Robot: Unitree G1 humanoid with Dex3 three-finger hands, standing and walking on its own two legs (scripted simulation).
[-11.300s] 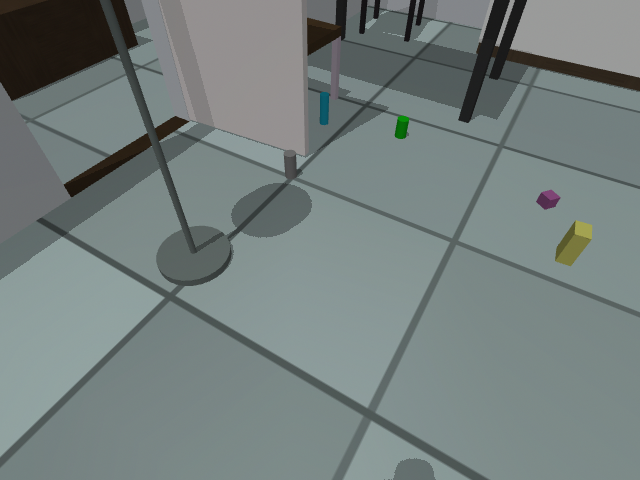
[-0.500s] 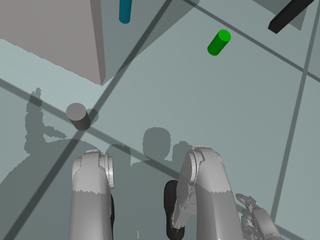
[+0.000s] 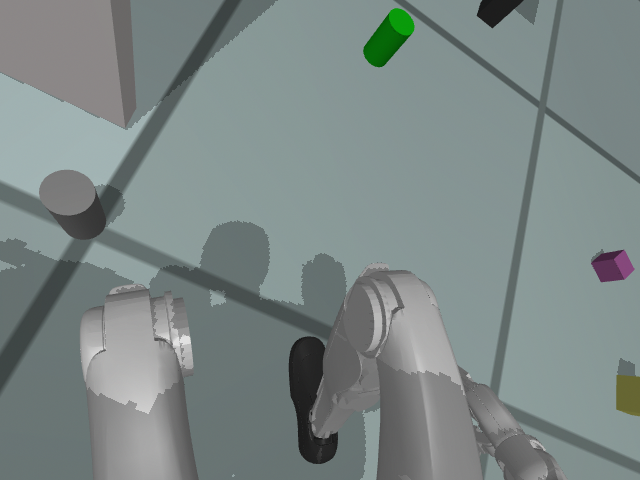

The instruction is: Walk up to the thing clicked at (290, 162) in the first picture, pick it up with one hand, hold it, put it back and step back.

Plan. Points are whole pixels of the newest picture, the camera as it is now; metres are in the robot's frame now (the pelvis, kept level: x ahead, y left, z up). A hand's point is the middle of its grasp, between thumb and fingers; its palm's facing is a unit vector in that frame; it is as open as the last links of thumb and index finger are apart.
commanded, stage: approach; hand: left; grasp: from the side
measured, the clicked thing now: (77, 208) +0.46 +0.26 -0.26
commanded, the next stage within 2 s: close in in 0.06 s
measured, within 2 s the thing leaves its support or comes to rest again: leaves its support in 2.00 s
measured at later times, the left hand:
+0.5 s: hand (40, 219) +0.42 +0.28 -0.20, palm faces +0.17 -0.99 +0.03, open 17.7 cm
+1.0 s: hand (79, 223) +0.43 +0.24 -0.22, palm faces +0.19 -0.98 +0.01, open 17.0 cm
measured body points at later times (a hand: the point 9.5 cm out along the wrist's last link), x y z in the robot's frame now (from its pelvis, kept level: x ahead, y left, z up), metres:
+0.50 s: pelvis -0.01 +0.01 -0.03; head +0.23 +0.17 +0.31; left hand +0.41 +0.33 -0.20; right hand +0.14 -0.25 -0.07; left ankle +0.08 +0.12 -0.29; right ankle +0.13 -0.12 -0.29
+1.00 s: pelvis -0.02 +0.01 -0.04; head +0.23 +0.19 +0.29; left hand +0.41 +0.30 -0.22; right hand +0.13 -0.24 -0.06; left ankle +0.08 +0.12 -0.29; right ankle +0.13 -0.12 -0.29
